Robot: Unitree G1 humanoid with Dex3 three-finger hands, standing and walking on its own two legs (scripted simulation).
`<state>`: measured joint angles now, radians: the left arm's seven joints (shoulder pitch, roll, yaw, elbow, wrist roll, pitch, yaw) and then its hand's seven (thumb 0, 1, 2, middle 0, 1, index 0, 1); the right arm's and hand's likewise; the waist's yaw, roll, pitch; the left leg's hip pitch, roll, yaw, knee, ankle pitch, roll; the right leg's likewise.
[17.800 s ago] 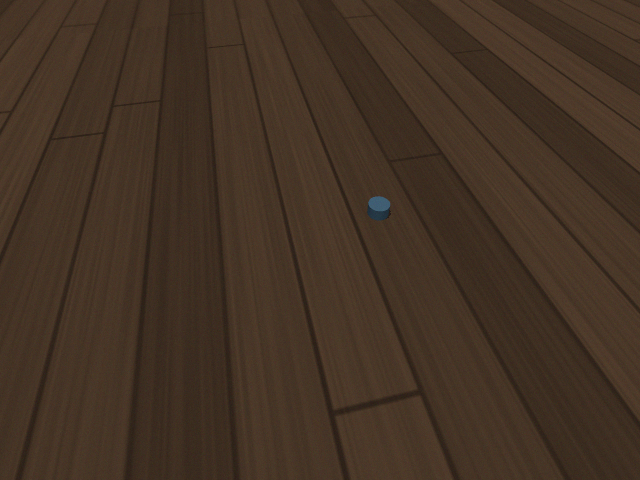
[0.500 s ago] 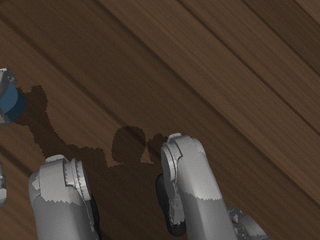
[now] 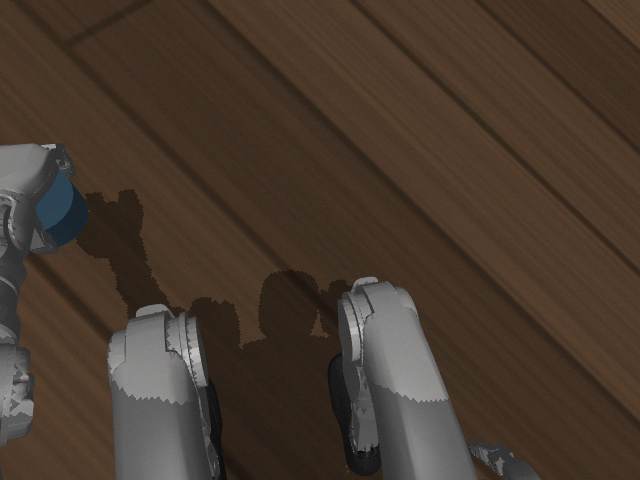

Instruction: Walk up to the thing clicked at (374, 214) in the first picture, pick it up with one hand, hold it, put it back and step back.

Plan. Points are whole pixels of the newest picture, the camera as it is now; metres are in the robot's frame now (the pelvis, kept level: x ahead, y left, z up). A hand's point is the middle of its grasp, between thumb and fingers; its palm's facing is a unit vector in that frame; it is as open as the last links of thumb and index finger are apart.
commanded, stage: lift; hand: left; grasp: from above
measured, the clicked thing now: (38, 206) +0.47 +0.32 -0.16
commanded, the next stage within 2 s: hold in 1.38 s
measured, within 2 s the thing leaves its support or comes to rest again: neither
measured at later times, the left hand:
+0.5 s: hand out of the picture +0.38 +0.31 +0.05, palm faces -0.43 -0.11 -0.90, open 11.4 cm
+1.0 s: hand out of the picture +0.34 +0.28 +0.23, palm faces -0.45 -0.12 -0.88, open 11.4 cm
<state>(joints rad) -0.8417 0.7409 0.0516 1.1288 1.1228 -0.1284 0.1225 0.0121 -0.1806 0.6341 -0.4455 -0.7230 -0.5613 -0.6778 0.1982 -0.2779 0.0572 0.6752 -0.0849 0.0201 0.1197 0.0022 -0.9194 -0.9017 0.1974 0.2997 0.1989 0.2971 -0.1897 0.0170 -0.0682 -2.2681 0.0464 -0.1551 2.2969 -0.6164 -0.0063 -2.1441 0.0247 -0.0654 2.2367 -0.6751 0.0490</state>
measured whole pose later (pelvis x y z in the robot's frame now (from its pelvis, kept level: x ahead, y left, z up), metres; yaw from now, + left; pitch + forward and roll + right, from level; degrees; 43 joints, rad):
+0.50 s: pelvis +0.00 +0.00 +0.13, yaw +4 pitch +30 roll -6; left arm -0.51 0.60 -0.04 0.71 0.99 -0.05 0.02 0.01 -0.16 0.63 -0.41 -0.74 -0.53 -0.71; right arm 0.14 -0.26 -0.01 0.64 0.00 0.04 0.02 0.00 -0.91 -0.90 0.20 0.30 0.20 0.30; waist -0.08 0.04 -0.16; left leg -1.83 0.06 -0.09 1.89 -0.58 0.00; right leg -1.74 0.01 -0.04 1.85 -0.63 0.04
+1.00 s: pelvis +0.03 +0.01 +0.30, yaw +7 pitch +17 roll -3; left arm -0.33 0.45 -0.15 0.74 1.00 0.00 0.07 0.01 -0.16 0.63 -0.41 -0.75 -0.52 -0.73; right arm 0.23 -0.24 -0.02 0.71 0.03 -0.03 -0.05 0.01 -0.91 -0.90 0.20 0.30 0.20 0.30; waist -0.06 0.05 -0.14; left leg -1.08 0.06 -0.02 1.25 -0.47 0.00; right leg -1.01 0.00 -0.01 1.21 -0.49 0.03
